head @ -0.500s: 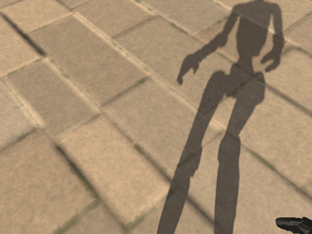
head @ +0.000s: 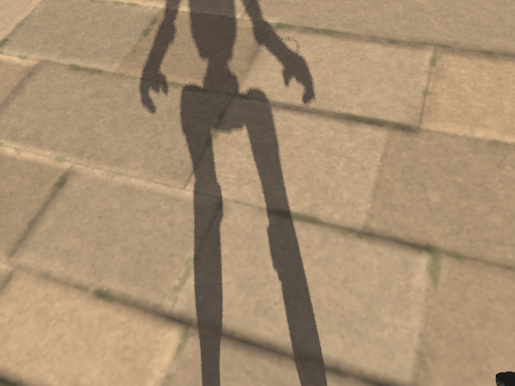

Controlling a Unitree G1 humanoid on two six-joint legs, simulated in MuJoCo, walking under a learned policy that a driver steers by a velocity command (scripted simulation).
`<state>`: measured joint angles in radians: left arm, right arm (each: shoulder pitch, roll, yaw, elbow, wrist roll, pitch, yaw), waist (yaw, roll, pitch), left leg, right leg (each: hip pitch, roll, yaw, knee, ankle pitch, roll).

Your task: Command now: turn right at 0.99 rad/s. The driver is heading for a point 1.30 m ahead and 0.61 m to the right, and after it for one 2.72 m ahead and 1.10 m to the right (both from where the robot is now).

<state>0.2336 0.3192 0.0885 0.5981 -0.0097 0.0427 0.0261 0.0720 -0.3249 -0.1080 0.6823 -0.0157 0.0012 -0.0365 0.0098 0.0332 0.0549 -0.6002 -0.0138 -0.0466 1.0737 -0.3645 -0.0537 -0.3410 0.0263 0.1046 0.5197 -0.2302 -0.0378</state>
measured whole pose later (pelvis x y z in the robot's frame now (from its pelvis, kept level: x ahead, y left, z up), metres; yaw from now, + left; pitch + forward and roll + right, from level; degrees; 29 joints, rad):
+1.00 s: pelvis +0.02 +0.05 +0.00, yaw -32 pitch +1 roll +0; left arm 0.20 0.36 0.12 0.65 -0.03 0.05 0.04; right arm 0.13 -0.26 -0.07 0.65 -0.03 0.00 -0.02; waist 0.02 -0.04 0.03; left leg -0.25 -0.03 0.03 0.48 -0.25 0.05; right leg -0.51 0.06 0.17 1.05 -0.45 0.07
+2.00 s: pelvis +0.34 -0.14 -0.02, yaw -12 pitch +0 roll +1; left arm 0.18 0.23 0.00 0.69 0.06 -0.09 -0.01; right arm 0.35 -0.34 -0.08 0.81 -0.02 0.00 0.01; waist -0.01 0.01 0.05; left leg -0.26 -0.21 0.04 0.55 -0.30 0.19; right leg -0.48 -0.10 0.09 1.33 -0.31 0.02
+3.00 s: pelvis +1.25 -0.45 -0.01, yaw -48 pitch +2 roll +2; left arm 0.02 0.36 0.05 0.66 0.04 -0.01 -0.07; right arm 0.51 -0.34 -0.05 0.90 -0.03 -0.11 0.00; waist -0.07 -0.05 0.00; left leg 0.02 0.01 0.18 0.29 -0.31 -0.02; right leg -0.76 -0.03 0.00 1.05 -0.14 -0.10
